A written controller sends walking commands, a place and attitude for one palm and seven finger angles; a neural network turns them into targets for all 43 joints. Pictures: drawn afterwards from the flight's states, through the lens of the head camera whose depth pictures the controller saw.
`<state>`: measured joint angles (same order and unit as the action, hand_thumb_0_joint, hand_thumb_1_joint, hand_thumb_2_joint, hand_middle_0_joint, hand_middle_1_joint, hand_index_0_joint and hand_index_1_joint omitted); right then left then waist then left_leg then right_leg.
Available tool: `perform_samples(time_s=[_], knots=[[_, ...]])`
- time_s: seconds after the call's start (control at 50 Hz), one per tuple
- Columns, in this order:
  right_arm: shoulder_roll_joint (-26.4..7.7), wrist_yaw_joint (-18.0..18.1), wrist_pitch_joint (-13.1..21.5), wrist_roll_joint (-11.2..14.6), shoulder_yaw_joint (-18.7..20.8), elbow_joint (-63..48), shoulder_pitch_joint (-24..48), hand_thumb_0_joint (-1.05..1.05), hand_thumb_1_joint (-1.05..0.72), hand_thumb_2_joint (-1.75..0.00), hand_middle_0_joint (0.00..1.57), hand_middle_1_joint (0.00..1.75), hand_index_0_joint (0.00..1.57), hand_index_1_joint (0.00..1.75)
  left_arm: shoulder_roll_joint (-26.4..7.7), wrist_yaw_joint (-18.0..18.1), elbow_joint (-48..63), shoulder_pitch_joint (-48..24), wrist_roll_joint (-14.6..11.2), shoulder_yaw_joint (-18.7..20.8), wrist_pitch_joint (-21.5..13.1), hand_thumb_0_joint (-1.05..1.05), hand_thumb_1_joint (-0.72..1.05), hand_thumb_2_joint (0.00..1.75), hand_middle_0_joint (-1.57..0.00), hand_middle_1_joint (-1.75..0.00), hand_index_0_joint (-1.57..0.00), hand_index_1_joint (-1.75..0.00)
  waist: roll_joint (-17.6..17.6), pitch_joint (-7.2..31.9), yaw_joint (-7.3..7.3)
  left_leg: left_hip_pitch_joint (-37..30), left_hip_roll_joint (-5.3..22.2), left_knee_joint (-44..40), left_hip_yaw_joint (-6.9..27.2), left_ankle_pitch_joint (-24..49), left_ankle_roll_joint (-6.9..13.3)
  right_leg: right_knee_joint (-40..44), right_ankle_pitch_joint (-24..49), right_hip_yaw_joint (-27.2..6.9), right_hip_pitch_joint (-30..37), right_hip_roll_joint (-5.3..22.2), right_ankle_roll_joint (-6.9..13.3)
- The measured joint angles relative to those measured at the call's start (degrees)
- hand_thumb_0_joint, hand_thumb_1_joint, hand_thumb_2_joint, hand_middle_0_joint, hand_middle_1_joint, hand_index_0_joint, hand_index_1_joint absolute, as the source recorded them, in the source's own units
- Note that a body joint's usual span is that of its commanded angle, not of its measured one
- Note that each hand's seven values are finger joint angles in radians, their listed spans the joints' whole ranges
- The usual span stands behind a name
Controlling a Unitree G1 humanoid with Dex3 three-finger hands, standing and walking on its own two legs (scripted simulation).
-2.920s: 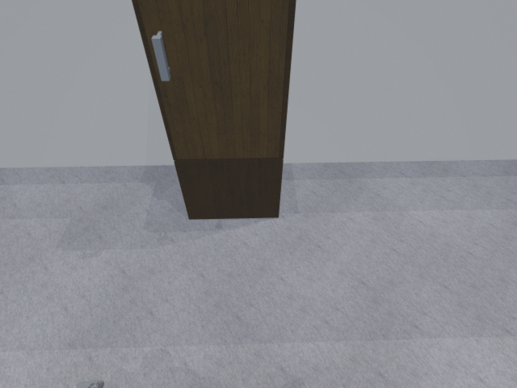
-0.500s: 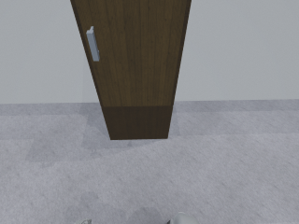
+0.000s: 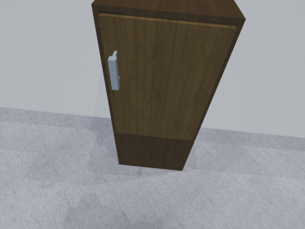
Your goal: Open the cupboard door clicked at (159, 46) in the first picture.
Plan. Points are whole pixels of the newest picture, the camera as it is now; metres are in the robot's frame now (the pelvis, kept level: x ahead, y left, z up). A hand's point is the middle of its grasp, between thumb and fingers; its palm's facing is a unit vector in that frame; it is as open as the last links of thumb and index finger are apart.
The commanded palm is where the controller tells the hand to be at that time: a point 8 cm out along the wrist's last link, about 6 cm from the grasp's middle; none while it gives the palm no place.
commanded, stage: come to a stop and stand still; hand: left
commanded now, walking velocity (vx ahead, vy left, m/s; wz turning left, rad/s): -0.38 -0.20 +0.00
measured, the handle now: (115, 70) +0.59 +0.19 +0.08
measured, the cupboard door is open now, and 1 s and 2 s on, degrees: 0 0 0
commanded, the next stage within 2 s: look again from close up in 1.32 s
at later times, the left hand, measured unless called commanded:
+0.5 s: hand out of the picture +0.09 +0.14 -0.15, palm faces +0.06 -0.96 -0.27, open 7.4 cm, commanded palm none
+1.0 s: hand out of the picture -0.01 +0.16 -0.17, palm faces +0.04 -0.98 -0.17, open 7.4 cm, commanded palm none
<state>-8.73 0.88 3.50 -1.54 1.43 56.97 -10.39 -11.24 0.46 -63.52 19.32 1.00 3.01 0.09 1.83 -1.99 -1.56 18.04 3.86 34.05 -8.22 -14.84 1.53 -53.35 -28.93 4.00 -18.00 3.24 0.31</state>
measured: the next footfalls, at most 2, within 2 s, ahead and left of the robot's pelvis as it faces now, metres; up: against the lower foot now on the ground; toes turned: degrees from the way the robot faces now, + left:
right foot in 0.26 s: +0.10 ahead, -0.15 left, +0.00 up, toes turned -6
left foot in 0.70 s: +0.06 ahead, +0.11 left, +0.00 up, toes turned +3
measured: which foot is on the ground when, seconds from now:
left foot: down 0.00-0.28, up 0.30-0.68, down 0.70-1.00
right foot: up 0.00-0.24, down 0.26-0.72, up 0.74-0.98, down 1.00-1.00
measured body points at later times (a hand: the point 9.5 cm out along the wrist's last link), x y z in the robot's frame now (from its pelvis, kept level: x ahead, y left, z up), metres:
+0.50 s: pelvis +0.01 -0.05 +0.01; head +0.04 -0.08 +0.45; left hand +0.09 +0.19 -0.12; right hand +0.06 -0.30 -0.16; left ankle -0.04 +0.09 -0.66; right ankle +0.06 -0.14 -0.73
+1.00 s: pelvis +0.00 -0.02 +0.01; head +0.03 -0.01 +0.46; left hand -0.01 +0.21 -0.15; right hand -0.04 -0.22 -0.15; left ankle -0.05 +0.10 -0.73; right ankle -0.01 -0.13 -0.73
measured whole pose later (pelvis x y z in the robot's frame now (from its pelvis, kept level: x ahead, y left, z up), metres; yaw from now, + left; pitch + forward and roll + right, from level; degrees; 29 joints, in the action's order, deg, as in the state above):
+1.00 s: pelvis +0.00 -0.02 +0.01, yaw +0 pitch +1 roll +1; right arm -5.6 2.7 1.0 -0.8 0.7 65.1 -20.4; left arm -9.7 0.4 -64.1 16.7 0.5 1.7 0.7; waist 2.2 -1.5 0.9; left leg 6.3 -0.1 22.9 -3.6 -17.1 0.1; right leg -27.7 -12.9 2.8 -12.8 2.4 -0.4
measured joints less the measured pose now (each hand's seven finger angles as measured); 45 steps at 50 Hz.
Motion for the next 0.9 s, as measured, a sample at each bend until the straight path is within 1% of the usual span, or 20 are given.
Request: perform_samples(time_s=[0.04, 0.1, 0.2, 0.24, 0.26, 0.28, 0.3, 0.34, 0.38, 0.4, 0.44, 0.48, 0.52, 0.62, 0.68, 0.7, 0.74, 0.78, 0.84, 0.9], knots=[[0.59, 1.22, -0.31, 0.54, -0.02, 0.84, 0.03, -0.01, -0.93, -0.9, 0.2, 0.3, 0.2, 0.29, 0.28, 0.31, 0.18, -1.0, -0.33, -0.36, 0.06, 0.0, 0.91, 0.9, -0.2, -0.3, -0.2, -0.3, 0.32, -0.6, -0.08, -2.34, -0.77, -3.59, -0.29, 1.28, -0.28, 0.15, 1.79, -0.61, -1.84, 0.24, -0.91], [0.1, 1.71, -1.68, 0.8, 0.1, 1.9, 0.85, -0.02, -0.94, -0.9, 0.2, 0.3, 0.2, 0.29, 1.07, 0.58, 1.45, -2.48, -0.41, -0.85, 0.85, 0.0, 0.91, 0.9, -0.2, -0.3, -0.2, -0.3, -0.13, -1.62, 0.16, -4.67, -0.95, -6.88, -0.42, 2.3, -0.2, 5.86, 4.05, -0.63, -2.54, 0.29, -1.67], [-0.56, 1.68, -3.97, 0.57, 1.33, 2.36, 1.78, -0.01, -0.93, -0.9, 0.2, 0.3, 0.2, 0.29, 1.41, 0.48, 4.48, -5.39, -0.05, -0.37, 2.15, 0.0, 0.91, 0.9, -0.2, -0.3, -0.2, -0.3, -1.5, -3.63, 0.93, -5.65, 0.31, -6.69, -0.26, 1.66, -1.6, 10.02, 5.82, -0.51, -3.17, -0.63, -0.94], [-1.07, 1.51, -4.7, 0.53, 1.92, 2.45, 1.66, -0.01, -0.92, -0.9, 0.2, 0.3, 0.2, 0.29, 1.29, 0.4, 5.67, -6.19, 0.03, -0.07, 1.92, 0.0, 0.91, 0.9, -0.2, -0.3, -0.2, -0.3, -2.2, -3.98, 0.98, -5.23, 0.96, -4.9, -0.1, 0.66, -2.51, 14.58, 10.58, -0.23, -1.65, -0.71, -0.66], [-1.26, 1.35, -5.03, 0.59, 2.19, 2.37, 1.4, -0.01, -0.92, -0.9, 0.2, 0.3, 0.2, 0.29, 0.99, 0.37, 6.33, -6.23, 0.14, 0.01, 1.56, 0.0, 0.91, 0.9, -0.2, -0.3, -0.2, -0.3, -2.09, -3.83, 0.95, -4.65, 0.99, -3.29, -0.18, -0.21, -3.03, 18.1, 16.17, -0.24, -0.44, -0.29, -0.56], [-1.48, 1.14, -5.32, 0.75, 2.46, 2.21, 1.18, -0.01, -0.92, -0.9, 0.2, 0.3, 0.2, 0.29, 0.67, 0.46, 6.74, -6.32, 0.4, 0.08, 1.1, 0.0, 0.91, 0.9, -0.2, -0.3, -0.2, -0.3, -1.91, -3.53, 0.95, -3.32, 1.04, -0.62, -0.22, -1.43, -3.21, 19.17, 16.18, -0.28, -0.03, -0.08, -0.18], [-2.09, 1.01, -5.72, 0.95, 2.82, 2.03, 1.26, 0.0, -0.91, -0.9, 0.2, 0.3, 0.2, 0.29, 0.88, 0.57, 6.77, -6.99, 0.52, 0.05, 0.9, 0.0, 0.91, 0.9, -0.2, -0.3, -0.2, -0.3, -2.76, -3.74, 1.15, -1.41, 0.98, 3.86, 1.45, -5.85, -3.12, 17.85, 14.5, 0.14, -0.63, -0.39, 0.45], [-3.22, 1.13, -6.86, 1.11, 3.46, 1.84, 1.41, 0.0, -0.91, -0.9, 0.2, 0.3, 0.2, 0.29, 1.53, 0.71, 7.06, -8.23, 0.6, -0.32, 0.84, 0.0, 0.91, 0.9, -0.2, -0.3, -0.2, -0.3, -4.13, -4.0, 1.53, 2.77, -0.84, 15.26, 5.51, -13.06, -2.86, 16.63, 12.88, 1.01, -1.2, -0.5, 1.51], [-3.99, 1.01, -7.41, 1.0, 3.78, 1.93, 1.5, 0.0, -0.91, -0.9, 0.2, 0.3, 0.2, 0.29, 2.15, 0.96, 7.41, -9.1, 0.58, -0.58, 0.9, 0.0, 0.9, 0.9, -0.2, -0.3, -0.2, -0.3, -4.81, -4.0, 1.56, 5.78, -2.45, 25.04, 7.37, -13.49, -3.06, 17.61, 13.54, 1.35, -1.09, -0.46, 1.85], [-4.26, 0.85, -7.47, 0.93, 3.83, 1.98, 1.41, 0.0, -0.91, -0.9, 0.2, 0.3, 0.2, 0.29, 2.42, 1.08, 7.57, -9.41, 0.54, -0.67, 0.94, 0.0, 0.9, 0.9, -0.2, -0.3, -0.2, -0.3, -5.04, -3.86, 1.56, 6.6, -2.9, 28.08, 7.7, -12.6, -3.3, 18.42, 14.21, 1.46, -0.97, -0.47, 1.86], [-4.44, 0.46, -7.5, 0.76, 3.76, 2.0, 0.96, 0.0, -0.91, -0.9, 0.2, 0.3, 0.19, 0.29, 2.75, 1.26, 7.91, -9.82, 0.52, -0.79, 0.95, 0.0, 0.9, 0.9, -0.2, -0.3, -0.2, -0.3, -5.04, -3.37, 1.52, 6.85, -3.34, 30.1, 7.72, -10.98, -3.83, 20.05, 15.41, 1.62, -0.76, -0.33, 2.06], [-4.34, 0.09, -7.53, 0.6, 3.51, 2.01, 0.34, 0.0, -0.91, -0.9, 0.2, 0.3, 0.19, 0.29, 2.85, 1.27, 8.21, -10.02, 0.53, -0.86, 0.81, 0.0, 0.9, 0.9, -0.2, -0.3, -0.2, -0.3, -4.66, -2.81, 1.29, 5.72, -3.4, 28.17, 7.48, -10.25, -4.19, 21.65, 16.54, 1.7, -0.56, -0.08, 2.11], [-4.06, -0.25, -7.49, 0.57, 3.2, 2.07, -0.27, 0.0, -0.91, -0.9, 0.19, 0.3, 0.19, 0.29, 2.75, 1.14, 8.42, -9.93, 0.58, -0.89, 0.66, 0.0, 0.9, 0.9, -0.21, -0.3, -0.2, -0.3, -4.13, -2.25, 0.93, 3.74, -3.12, 23.76, 7.18, -10.09, -4.26, 23.21, 17.68, 1.76, -0.36, 0.14, 2.02], [-2.99, -0.71, -6.72, 0.83, 2.24, 1.99, -1.51, 0.0, -0.91, -0.9, 0.2, 0.3, 0.19, 0.29, 1.84, 0.67, 7.88, -8.64, 0.8, -0.58, 0.76, 0.0, 0.9, 0.9, -0.21, -0.3, -0.21, -0.3, -2.46, -0.81, -0.22, -2.33, -2.29, 9.2, 6.31, -10.66, -3.25, 26.06, 20.31, 1.57, -0.61, 0.32, 1.51], [-2.39, -0.61, -5.42, 0.83, 1.58, 1.88, -2.87, 0.0, -0.91, -0.9, 0.2, 0.3, 0.19, 0.29, 1.09, 0.57, 6.4, -7.28, 0.52, -0.23, 1.5, 0.0, 0.9, 0.9, -0.21, -0.3, -0.21, -0.3, -1.94, 0.56, -0.16, -7.17, -2.04, -1.8, 5.36, -7.31, -2.22, 26.54, 21.26, 1.62, -1.29, 0.02, 0.58], [-2.27, -0.5, -4.87, 0.76, 1.38, 1.88, -3.64, 0.0, -0.91, -0.9, 0.2, 0.3, 0.19, 0.29, 0.91, 0.56, 5.8, -6.76, 0.33, -0.16, 1.82, 0.0, 0.9, 0.9, -0.21, -0.3, -0.21, -0.3, -2.14, 1.21, 0.13, -8.59, -1.86, -5.79, 5.74, -5.74, -2.02, 25.82, 20.68, 1.85, -1.96, -0.31, 0.17], [-1.06, -0.16, -4.38, 0.29, 0.89, 2.63, -5.03, 0.0, -0.91, -0.9, 0.2, 0.3, 0.19, 0.29, 0.18, 0.47, 4.24, -5.93, -0.03, 0.09, 2.57, 0.0, 0.9, 0.9, -0.21, -0.3, -0.2, -0.3, -0.8, 1.72, 0.66, -8.99, -2.48, -6.86, 5.62, -3.12, -1.74, 23.27, 15.63, 0.77, -2.64, -0.23, -0.52], [-0.08, 0.15, -4.31, 0.14, 0.29, 3.55, -6.9, 0.0, -0.91, -0.9, 0.2, 0.3, 0.19, 0.29, -0.09, 0.15, 2.96, -4.81, 0.25, 0.19, 3.02, 0.0, 0.9, 0.9, -0.2, -0.3, -0.2, -0.3, -0.43, 2.63, 1.22, -9.95, -2.68, -8.83, 5.79, -2.43, -1.2, 17.12, 11.44, -0.58, -3.63, -0.97, -0.73], [1.22, 0.74, -4.02, 0.3, -0.48, 5.42, -8.98, 0.0, -0.9, -0.9, 0.2, 0.3, 0.2, 0.29, -0.15, -0.39, 2.04, -3.12, 0.47, 0.14, 2.4, 0.0, 0.91, 0.9, -0.2, -0.3, -0.2, -0.3, -0.13, 3.3, 1.19, -11.53, -2.99, -12.81, 5.83, -0.69, -0.79, 8.2, 9.9, -1.84, -4.55, -1.75, -0.89], [2.24, 1.23, -3.33, 0.32, -0.75, 6.72, -9.83, 0.0, -0.9, -0.9, 0.2, 0.3, 0.2, 0.29, 0.27, -0.46, 1.06, -2.06, 0.26, -0.31, 1.73, 0.0, 0.91, 0.9, -0.2, -0.3, -0.2, -0.3, 0.13, 2.65, 1.44, -12.53, -3.42, -14.85, 5.4, 0.15, -0.7, 9.23, 8.44, -1.65, -2.51, -1.44, -1.34]])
